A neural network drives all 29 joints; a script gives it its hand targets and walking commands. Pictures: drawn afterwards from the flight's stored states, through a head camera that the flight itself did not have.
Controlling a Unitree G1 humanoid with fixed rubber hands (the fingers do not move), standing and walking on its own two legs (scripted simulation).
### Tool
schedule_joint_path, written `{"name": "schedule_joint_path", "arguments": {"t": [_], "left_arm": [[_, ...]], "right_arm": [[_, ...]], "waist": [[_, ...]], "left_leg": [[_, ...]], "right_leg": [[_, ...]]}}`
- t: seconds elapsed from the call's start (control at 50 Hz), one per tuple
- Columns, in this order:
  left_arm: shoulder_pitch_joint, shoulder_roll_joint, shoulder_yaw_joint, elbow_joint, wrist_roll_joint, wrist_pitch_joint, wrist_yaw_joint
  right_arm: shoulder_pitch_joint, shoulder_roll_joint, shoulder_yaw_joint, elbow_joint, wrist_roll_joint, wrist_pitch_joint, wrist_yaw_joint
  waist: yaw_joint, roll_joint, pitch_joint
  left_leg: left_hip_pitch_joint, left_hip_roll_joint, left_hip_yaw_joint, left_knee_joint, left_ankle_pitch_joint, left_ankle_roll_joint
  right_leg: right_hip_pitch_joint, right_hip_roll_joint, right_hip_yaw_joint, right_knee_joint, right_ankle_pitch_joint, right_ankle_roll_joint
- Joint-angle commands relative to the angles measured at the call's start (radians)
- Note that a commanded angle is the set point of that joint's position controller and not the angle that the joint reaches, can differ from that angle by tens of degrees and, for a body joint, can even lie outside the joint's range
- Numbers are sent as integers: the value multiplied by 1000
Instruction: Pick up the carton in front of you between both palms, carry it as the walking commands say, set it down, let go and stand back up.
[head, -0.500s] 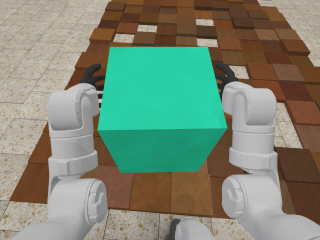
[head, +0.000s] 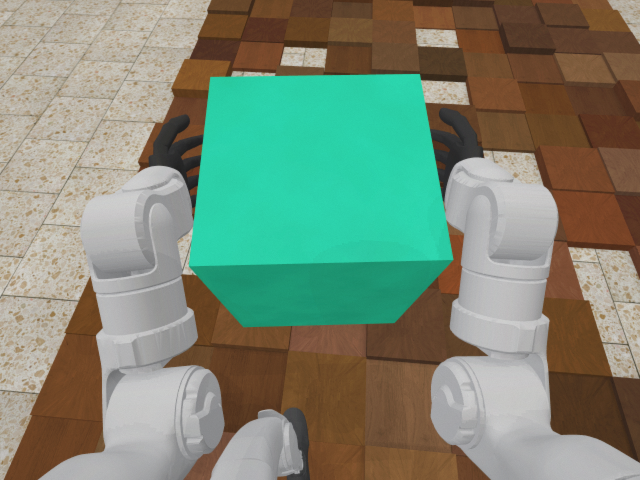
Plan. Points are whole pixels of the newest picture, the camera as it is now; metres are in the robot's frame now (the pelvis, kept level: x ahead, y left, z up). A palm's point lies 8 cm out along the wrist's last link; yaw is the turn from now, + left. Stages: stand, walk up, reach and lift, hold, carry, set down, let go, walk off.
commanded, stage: carry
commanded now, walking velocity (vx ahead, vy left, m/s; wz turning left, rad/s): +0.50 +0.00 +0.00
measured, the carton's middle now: (317, 220) +0.38 +0.00 +0.09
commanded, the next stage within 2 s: none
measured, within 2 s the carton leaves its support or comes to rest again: neither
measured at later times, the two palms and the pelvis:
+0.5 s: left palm out of the picture +0.69 +0.13 +0.22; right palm out of the picture +0.69 -0.17 +0.22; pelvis +0.31 -0.01 +0.04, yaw +0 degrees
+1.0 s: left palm out of the picture +0.98 +0.17 +0.15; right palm out of the picture +0.97 -0.13 +0.15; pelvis +0.61 +0.02 +0.05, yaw +1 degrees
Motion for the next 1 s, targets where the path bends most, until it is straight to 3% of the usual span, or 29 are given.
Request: {"name": "schedule_joint_path", "arguments": {"t": [0.0,0.02,0.04,0.06,0.1,0.16,0.2,0.28,0.38,0.42,0.44,0.46,0.48,0.5,0.52,0.54,0.56,0.62,0.72,0.78,0.8,0.84,0.86,0.88,0.9,0.92,0.94,0.96,0.98], "left_arm": [[-682,-961,-721,61,-394,15,-263],[-671,-923,-703,71,-374,16,-257],[-717,-964,-701,50,-367,10,-252],[-750,-979,-689,28,-357,4,-244],[-742,-988,-661,17,-328,-5,-224],[-674,-968,-646,23,-280,-19,-196],[-641,-944,-646,28,-256,-24,-183],[-665,-903,-670,19,-254,-17,-166],[-726,-887,-678,81,-308,26,-184],[-744,-895,-662,131,-329,42,-197],[-752,-899,-648,161,-337,47,-204],[-748,-903,-631,201,-340,47,-211],[-732,-900,-609,231,-341,46,-217],[-730,-915,-595,252,-344,39,-220],[-731,-954,-588,248,-360,37,-227],[-767,-1007,-596,226,-383,32,-236],[-807,-1045,-605,202,-406,26,-244],[-852,-1135,-629,163,-451,-3,-262],[-796,-1179,-676,132,-461,-55,-272],[-773,-1169,-722,83,-460,-85,-270],[-760,-1160,-735,72,-459,-89,-268],[-690,-1128,-744,91,-440,-94,-260],[-648,-1111,-742,115,-428,-95,-256],[-626,-1098,-737,141,-410,-98,-254],[-623,-1114,-729,132,-401,-94,-258],[-605,-1102,-737,144,-398,-95,-260],[-626,-1110,-743,130,-401,-104,-258],[-637,-1115,-744,102,-397,-111,-253],[-641,-1110,-738,77,-389,-114,-245]], "right_arm": [[-622,892,680,80,402,8,214],[-588,951,695,117,436,6,228],[-634,986,696,76,464,-5,241],[-700,1028,704,40,497,-11,250],[-798,1089,722,-27,554,-17,259],[-819,1098,725,-60,586,-21,261],[-797,1076,722,-55,585,-21,262],[-760,1009,701,-18,564,-11,267],[-722,934,644,109,508,21,263],[-721,927,619,161,490,32,258],[-718,930,609,185,486,36,255],[-739,937,602,200,484,41,252],[-756,950,588,217,484,47,250],[-763,965,565,226,476,49,248],[-774,986,563,236,466,45,243],[-777,999,547,239,453,41,237],[-769,1022,535,239,441,36,231],[-712,1067,523,250,408,13,216],[-629,1094,564,222,374,-40,199],[-616,1091,615,174,383,-66,200],[-616,1083,633,161,392,-72,202],[-557,1072,654,177,400,-76,210],[-514,1064,653,203,399,-79,217],[-480,1054,646,226,394,-84,225],[-459,1021,636,238,379,-103,226],[-430,1045,651,243,400,-109,228],[-480,1068,668,189,418,-118,231],[-535,1097,698,123,445,-126,233],[-600,1117,728,52,474,-134,232]], "waist": [[-87,276,-856],[-108,248,-910],[-109,200,-794],[-104,109,-710],[-93,29,-638],[-87,28,-630],[-89,62,-619],[-92,137,-586],[-98,132,-480],[-62,150,-489],[-32,116,-518],[11,40,-583],[51,-104,-689],[77,-303,-689],[66,-225,-654],[79,-140,-621],[69,-72,-582],[52,-102,-557],[65,-116,-532],[49,-159,-506],[48,-165,-498],[7,-120,-549],[-17,-85,-578],[-53,-32,-602],[-97,262,-753],[-111,325,-755],[-122,207,-708],[-123,102,-665],[-112,56,-630]], "left_leg": [[1145,423,-651,-127,566,226],[1140,369,-770,-190,400,275],[1068,339,-671,-199,362,243],[996,334,-612,-198,349,204],[913,279,-504,-211,320,157],[905,278,-453,-251,295,137],[902,288,-406,-261,385,144],[876,241,-275,-265,456,127],[817,198,-183,-247,450,92],[786,187,-131,-157,557,40],[726,161,-83,-57,587,6],[568,127,-68,102,456,-34],[297,65,-70,360,111,-66],[18,-70,-105,598,-381,-78],[-95,-20,-185,681,-405,-48],[-125,10,-202,658,-361,-35],[-120,38,-203,594,-313,-34],[-48,47,-164,452,-241,-51],[-73,68,-123,189,-164,-69],[141,17,-32,-26,-46,-67],[185,-4,-13,-58,13,-58],[388,-47,47,-217,162,-34],[524,-42,41,-322,311,-26],[737,46,-25,-284,416,-1],[1114,303,-461,-185,534,180],[1180,367,-597,-233,482,236],[1162,337,-549,-209,427,214],[1097,323,-513,-214,376,174],[1036,311,-480,-219,339,140]], "right_leg": [[-441,109,78,751,-39,42],[-496,120,200,922,-32,7],[-601,77,202,951,-1,-5],[-647,46,180,945,25,-1],[-660,28,167,817,62,-6],[-643,11,140,573,24,2],[-638,3,118,421,25,11],[-607,8,52,214,238,20],[-507,39,-15,-51,386,8],[-355,52,-31,-182,425,-18],[-192,81,-75,-230,464,-27],[43,17,-4,-192,507,-67],[317,-221,335,-133,569,-165],[440,-322,620,-185,609,-281],[444,-321,597,-181,571,-279],[400,-296,535,-184,597,-252],[324,-281,473,-202,585,-219],[210,-229,347,-244,548,-173],[200,-221,271,-259,561,-186],[89,-187,162,-259,659,-121],[90,-171,125,-232,769,-97],[70,-105,6,-30,925,-45],[43,-71,-26,68,894,-19],[-115,-48,-20,208,748,11],[-498,35,14,529,327,62],[-693,94,76,727,-57,58],[-771,58,148,735,-21,33],[-788,24,159,661,12,21],[-779,2,158,571,41,13]]}}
